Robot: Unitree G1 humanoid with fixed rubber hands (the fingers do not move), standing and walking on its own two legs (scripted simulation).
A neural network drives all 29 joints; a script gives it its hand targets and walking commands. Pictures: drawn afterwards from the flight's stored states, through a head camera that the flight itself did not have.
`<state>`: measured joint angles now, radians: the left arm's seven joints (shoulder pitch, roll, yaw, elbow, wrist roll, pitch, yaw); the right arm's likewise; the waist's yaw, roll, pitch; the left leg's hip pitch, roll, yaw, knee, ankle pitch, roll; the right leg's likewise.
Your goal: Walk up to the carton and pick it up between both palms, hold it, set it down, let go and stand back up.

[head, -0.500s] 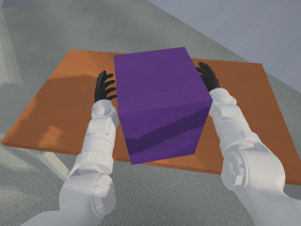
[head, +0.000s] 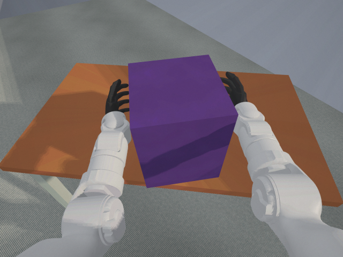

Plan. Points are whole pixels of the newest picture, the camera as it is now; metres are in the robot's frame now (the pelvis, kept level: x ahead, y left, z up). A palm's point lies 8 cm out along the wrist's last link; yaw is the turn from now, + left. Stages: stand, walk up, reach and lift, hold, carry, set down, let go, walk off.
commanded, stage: reach and lift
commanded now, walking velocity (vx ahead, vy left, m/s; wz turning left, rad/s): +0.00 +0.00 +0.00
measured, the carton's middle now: (176, 124) +0.42 +0.06 +0.08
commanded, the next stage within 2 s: none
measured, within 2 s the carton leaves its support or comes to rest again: neither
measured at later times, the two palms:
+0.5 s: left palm (119, 107) +0.38 +0.18 +0.15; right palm (249, 100) +0.43 -0.10 +0.17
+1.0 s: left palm (123, 91) +0.38 +0.17 +0.19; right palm (264, 91) +0.41 -0.12 +0.21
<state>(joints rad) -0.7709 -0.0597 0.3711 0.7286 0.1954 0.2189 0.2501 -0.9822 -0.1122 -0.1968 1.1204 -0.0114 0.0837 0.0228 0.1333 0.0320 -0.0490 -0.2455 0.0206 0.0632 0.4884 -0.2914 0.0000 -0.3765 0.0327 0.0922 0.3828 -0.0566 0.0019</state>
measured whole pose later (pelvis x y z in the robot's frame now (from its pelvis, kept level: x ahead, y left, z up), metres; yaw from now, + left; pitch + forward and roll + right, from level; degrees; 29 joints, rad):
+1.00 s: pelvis -0.01 +0.00 +0.00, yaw +0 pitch +2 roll +0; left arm -0.79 0.02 0.31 0.56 0.11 0.48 0.19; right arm -0.98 -0.10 -0.07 0.85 0.18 0.39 -0.15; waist 0.03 0.03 -0.13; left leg -0.25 0.02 0.06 0.49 -0.28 0.00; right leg -0.38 0.03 0.09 0.38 -0.04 0.01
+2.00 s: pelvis -0.01 +0.00 +0.00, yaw +0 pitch +2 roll +0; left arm -0.91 0.09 0.31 0.53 0.10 0.68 0.13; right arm -0.98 -0.10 -0.06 0.70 0.24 0.58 -0.24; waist -0.03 0.03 -0.18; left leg -0.25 0.02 0.06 0.49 -0.28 0.00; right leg -0.37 0.03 0.09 0.37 -0.04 0.01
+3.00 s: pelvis -0.02 -0.01 +0.00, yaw +0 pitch +2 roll +0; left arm -0.95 0.10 0.31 0.49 0.10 0.78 0.12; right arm -1.02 -0.11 -0.08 0.63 0.27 0.70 -0.28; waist -0.06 0.03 -0.22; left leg -0.25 0.02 0.06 0.49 -0.27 0.00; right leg -0.37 0.03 0.09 0.37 -0.03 0.01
